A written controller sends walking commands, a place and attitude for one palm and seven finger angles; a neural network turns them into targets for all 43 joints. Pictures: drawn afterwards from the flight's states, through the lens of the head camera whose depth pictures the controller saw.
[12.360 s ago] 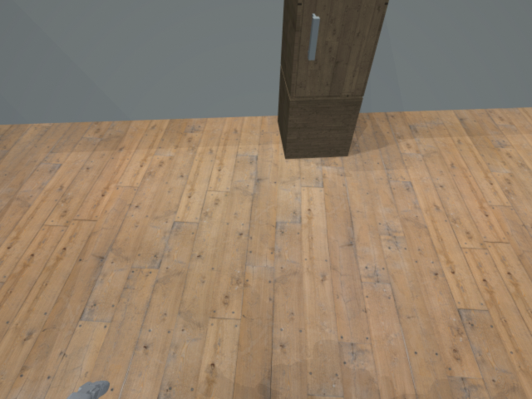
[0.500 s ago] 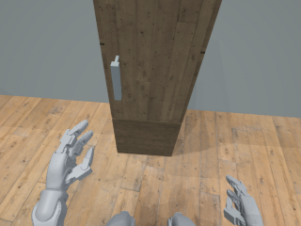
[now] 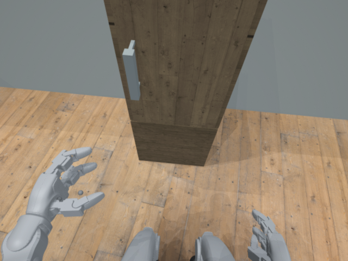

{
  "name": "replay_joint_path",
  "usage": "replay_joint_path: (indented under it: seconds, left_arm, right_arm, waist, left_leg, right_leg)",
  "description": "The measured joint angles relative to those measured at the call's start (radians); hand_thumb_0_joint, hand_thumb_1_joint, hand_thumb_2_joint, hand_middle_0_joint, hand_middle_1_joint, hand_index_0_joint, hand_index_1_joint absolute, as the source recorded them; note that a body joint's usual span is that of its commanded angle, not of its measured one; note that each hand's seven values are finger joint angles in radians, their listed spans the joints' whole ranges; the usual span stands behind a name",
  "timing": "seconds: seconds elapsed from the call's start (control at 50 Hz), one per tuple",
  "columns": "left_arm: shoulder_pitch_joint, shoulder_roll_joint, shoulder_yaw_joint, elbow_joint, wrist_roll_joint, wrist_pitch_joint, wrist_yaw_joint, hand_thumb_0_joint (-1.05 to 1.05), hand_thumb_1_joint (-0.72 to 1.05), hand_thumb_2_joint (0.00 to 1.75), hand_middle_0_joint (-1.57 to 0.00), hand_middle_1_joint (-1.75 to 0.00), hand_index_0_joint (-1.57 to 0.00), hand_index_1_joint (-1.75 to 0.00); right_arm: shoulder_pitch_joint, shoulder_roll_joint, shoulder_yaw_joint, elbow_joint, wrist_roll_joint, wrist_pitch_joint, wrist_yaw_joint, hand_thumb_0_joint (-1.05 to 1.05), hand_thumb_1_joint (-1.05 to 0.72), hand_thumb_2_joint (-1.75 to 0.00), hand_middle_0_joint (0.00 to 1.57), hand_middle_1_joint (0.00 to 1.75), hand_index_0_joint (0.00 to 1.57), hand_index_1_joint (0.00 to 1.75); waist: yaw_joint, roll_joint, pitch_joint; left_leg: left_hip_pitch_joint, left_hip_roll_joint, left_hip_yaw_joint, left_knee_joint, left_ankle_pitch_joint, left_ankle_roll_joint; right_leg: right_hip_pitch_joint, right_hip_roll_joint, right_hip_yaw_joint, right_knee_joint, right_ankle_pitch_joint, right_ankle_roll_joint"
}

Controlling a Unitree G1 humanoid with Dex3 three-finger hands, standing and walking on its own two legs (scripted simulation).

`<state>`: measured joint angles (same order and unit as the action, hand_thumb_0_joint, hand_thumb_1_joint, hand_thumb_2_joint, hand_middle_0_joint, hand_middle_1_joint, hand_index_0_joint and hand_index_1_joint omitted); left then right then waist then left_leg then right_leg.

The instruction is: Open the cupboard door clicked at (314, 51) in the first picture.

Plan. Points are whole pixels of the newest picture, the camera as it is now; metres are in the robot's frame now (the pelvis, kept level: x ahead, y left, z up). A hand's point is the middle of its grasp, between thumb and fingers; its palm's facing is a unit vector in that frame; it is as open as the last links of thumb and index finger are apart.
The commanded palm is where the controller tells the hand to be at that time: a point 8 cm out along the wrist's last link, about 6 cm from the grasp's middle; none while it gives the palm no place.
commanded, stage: raise the hand with hooked fingers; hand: left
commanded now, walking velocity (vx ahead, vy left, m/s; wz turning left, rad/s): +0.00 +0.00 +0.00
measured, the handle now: (134, 71) +0.61 +0.16 +0.04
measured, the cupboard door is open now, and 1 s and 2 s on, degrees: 0 0 0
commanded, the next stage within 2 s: move the hooked fingers beside the handle in 1.28 s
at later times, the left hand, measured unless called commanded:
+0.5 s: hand (60, 163) +0.30 +0.26 +0.06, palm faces +0.03 -1.00 -0.06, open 13.7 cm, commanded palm +0.27 +0.30 +0.06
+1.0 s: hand (55, 157) +0.31 +0.27 +0.06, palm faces -0.04 -1.00 -0.03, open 14.0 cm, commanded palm +0.29 +0.32 +0.06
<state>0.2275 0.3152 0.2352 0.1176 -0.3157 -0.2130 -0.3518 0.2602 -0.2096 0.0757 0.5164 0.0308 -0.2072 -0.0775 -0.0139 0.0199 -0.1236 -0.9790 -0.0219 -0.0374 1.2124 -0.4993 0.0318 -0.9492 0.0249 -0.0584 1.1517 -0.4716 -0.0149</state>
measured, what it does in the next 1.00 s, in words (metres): stands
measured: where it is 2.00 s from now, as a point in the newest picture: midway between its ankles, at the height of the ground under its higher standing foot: outside the picture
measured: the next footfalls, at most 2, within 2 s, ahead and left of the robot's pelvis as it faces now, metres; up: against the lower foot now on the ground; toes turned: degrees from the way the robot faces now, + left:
none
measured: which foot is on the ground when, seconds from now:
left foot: down 0.00-1.00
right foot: down 0.00-1.00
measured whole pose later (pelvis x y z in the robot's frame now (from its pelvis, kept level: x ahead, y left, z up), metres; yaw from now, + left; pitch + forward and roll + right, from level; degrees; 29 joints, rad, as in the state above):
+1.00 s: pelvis +0.02 +0.01 +0.01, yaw -1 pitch +17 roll -3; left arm 0.02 0.42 0.43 0.39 -0.37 -0.34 -0.54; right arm 0.30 -0.28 0.03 0.52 0.03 -0.17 -0.06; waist -0.03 0.01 -0.13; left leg -0.93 -0.01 -0.03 1.15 -0.51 0.04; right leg -0.89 0.03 -0.05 1.08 -0.47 -0.01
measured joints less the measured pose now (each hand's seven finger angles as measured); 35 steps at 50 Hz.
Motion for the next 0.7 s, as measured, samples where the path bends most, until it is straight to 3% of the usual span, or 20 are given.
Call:
replay_joint_path:
  seconds: [0.08, 0.16, 0.3, 0.44, 0.6, 0.7]
  left_arm:
    - [0.061, -0.004, 0.061, -0.051, -0.013, -0.109, 0.036, 0.01, 0.06, 0.54, -0.26, -0.85, -0.26, -0.84]
    - [0.049, 0.008, 0.085, -0.029, -0.017, -0.201, 0.006, 0.00, -0.04, 0.50, -0.27, -0.91, -0.26, -0.90]
    - [0.001, 0.034, 0.083, 0.046, -0.035, -0.123, -0.109, 0.00, -0.20, 0.43, -0.28, -1.01, -0.27, -1.01]
    - [-0.044, 0.043, 0.142, 0.046, -0.065, -0.171, -0.092, 0.00, -0.36, 0.36, -0.29, -1.11, -0.29, -1.11]
    - [-0.136, 0.074, 0.144, 0.185, -0.048, -0.085, -0.165, -0.01, -0.46, 0.32, -0.30, -1.18, -0.29, -1.18]
    - [-0.168, 0.081, 0.171, 0.191, -0.055, -0.126, -0.163, -0.01, -0.48, 0.31, -0.30, -1.19, -0.30, -1.19]
  right_arm:
    - [0.034, -0.022, -0.048, 0.023, -0.013, -0.015, 0.009, 0.02, -0.90, -0.90, 0.21, 0.30, 0.20, 0.30]
    - [0.025, -0.062, -0.075, 0.051, -0.012, -0.016, 0.020, 0.02, -0.90, -0.90, 0.20, 0.30, 0.20, 0.30]
    - [-0.025, -0.073, -0.082, 0.030, 0.000, -0.016, 0.011, 0.02, -0.90, -0.90, 0.20, 0.30, 0.20, 0.30]
    - [-0.035, -0.044, -0.064, 0.007, -0.006, -0.014, 0.021, 0.02, -0.90, -0.90, 0.20, 0.30, 0.20, 0.30]
    - [-0.031, -0.051, -0.034, -0.010, 0.000, 0.016, 0.020, 0.01, -0.90, -0.90, 0.20, 0.30, 0.20, 0.30]
    - [-0.011, -0.050, -0.034, -0.001, -0.004, 0.020, 0.013, 0.01, -0.90, -0.90, 0.20, 0.30, 0.20, 0.30]
  waist:
    - [0.002, -0.012, -0.013]
    - [0.005, -0.005, -0.023]
    - [0.000, -0.007, -0.011]
    - [0.010, -0.012, -0.026]
    - [0.012, 0.004, -0.019]
    - [0.007, -0.008, -0.010]
  left_leg:
    - [0.018, 0.007, -0.002, -0.013, -0.019, -0.005]
    - [-0.001, 0.003, -0.018, 0.013, -0.043, -0.007]
    - [-0.002, 0.007, -0.015, 0.016, -0.059, -0.007]
    - [0.024, 0.009, -0.017, -0.008, -0.057, -0.011]
    - [0.024, 0.006, -0.015, -0.015, -0.046, -0.005]
    - [0.035, 0.010, -0.010, -0.024, -0.039, -0.004]
  right_leg:
    - [0.017, 0.007, -0.001, -0.016, -0.015, -0.005]
    - [0.007, 0.005, -0.016, 0.004, -0.043, -0.007]
    - [0.003, 0.009, -0.013, 0.008, -0.056, -0.008]
    - [0.029, 0.012, -0.014, -0.018, -0.052, -0.010]
    - [0.031, 0.009, -0.012, -0.027, -0.041, -0.005]
    - [0.040, 0.012, -0.006, -0.037, -0.031, -0.004]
